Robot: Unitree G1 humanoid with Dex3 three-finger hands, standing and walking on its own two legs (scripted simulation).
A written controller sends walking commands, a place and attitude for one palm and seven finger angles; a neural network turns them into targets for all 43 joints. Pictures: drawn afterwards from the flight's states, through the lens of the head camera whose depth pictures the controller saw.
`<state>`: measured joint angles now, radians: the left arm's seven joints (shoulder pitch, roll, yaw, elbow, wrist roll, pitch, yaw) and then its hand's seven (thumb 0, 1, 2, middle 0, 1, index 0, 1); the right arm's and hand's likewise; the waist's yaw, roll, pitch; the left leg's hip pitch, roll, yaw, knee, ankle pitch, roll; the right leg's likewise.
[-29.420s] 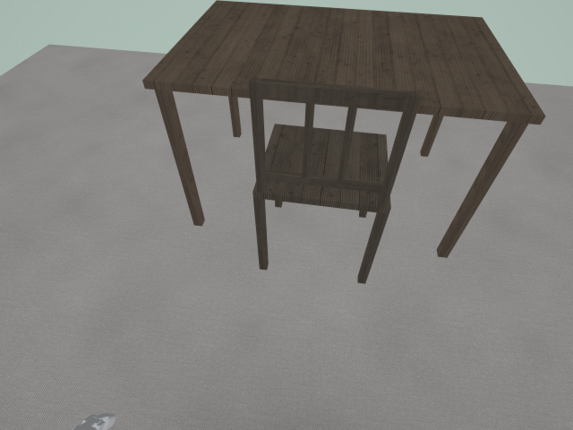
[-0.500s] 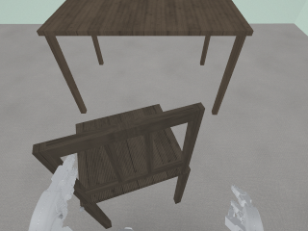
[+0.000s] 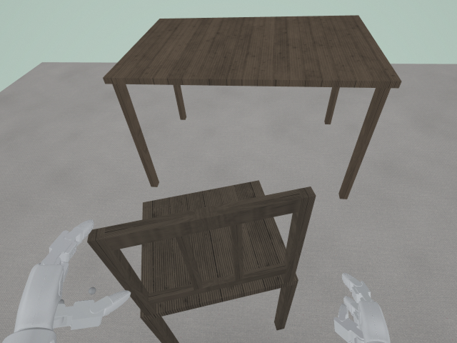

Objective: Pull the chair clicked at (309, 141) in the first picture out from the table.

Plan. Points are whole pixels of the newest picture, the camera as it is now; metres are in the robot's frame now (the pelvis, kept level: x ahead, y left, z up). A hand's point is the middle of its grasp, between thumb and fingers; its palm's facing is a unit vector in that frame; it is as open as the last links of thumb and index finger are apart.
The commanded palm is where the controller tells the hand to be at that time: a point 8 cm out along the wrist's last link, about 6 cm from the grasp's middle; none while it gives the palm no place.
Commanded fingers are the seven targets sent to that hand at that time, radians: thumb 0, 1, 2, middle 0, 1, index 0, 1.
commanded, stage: draw the hand back to the body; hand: left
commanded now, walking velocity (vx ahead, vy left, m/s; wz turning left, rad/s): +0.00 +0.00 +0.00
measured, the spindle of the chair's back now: (190, 262) +0.30 +0.14 -0.10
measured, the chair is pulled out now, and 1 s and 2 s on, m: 0.59 0.59 0.59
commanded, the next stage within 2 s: step back with the hand held close in 0.66 s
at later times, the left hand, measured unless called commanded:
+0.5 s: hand (65, 226) +0.21 +0.26 +0.16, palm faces +0.42 -0.79 -0.44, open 7.7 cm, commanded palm +0.17 +0.30 +0.18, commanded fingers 0.00 0.90 0.90 -0.20 -0.30 -0.20 -0.30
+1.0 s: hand (49, 226) +0.21 +0.28 +0.17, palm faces +0.37 -0.79 -0.49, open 7.4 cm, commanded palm +0.15 +0.32 +0.18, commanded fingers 0.00 0.90 0.90 -0.20 -0.30 -0.20 -0.30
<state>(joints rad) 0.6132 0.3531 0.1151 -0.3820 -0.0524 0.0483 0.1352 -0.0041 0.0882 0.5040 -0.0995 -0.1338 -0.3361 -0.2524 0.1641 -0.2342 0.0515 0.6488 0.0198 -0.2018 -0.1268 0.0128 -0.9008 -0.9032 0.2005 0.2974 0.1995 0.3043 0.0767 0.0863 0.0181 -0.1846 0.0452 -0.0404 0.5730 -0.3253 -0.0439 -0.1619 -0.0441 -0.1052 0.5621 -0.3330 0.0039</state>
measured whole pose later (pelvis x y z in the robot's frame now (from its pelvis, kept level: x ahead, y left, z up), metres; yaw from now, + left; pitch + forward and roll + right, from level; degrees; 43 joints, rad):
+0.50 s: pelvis +0.02 +0.01 +0.01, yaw -2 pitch -4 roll +0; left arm 0.48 0.35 0.33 -0.41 -0.05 -0.03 0.13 0.01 0.84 0.87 -0.20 -0.29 -0.20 -0.29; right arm 0.17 -0.25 0.01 0.68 0.01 -0.09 -0.09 0.01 -0.90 -0.90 0.20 0.30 0.20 0.30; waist 0.06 0.09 0.02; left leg -0.08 0.05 0.00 0.45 -0.30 -0.03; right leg -0.08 -0.04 -0.07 0.44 -0.29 0.01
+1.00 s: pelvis -0.01 +0.03 +0.01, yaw -3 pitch -1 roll -1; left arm 0.51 0.39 0.38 -0.47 -0.05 -0.09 0.11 0.01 0.89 0.90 -0.21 -0.30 -0.20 -0.30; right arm 0.12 -0.23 0.02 0.60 0.01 -0.05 -0.07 0.01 -0.90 -0.90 0.20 0.30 0.20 0.30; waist 0.04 0.05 0.04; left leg -0.18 0.03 0.02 0.46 -0.26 -0.01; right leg -0.17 -0.05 -0.05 0.42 -0.23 0.04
